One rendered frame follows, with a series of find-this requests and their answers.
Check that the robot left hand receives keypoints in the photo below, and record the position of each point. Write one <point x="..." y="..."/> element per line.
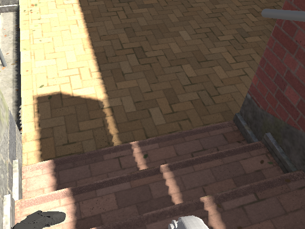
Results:
<point x="40" y="220"/>

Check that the right robot thigh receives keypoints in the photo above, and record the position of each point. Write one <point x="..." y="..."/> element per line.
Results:
<point x="187" y="222"/>

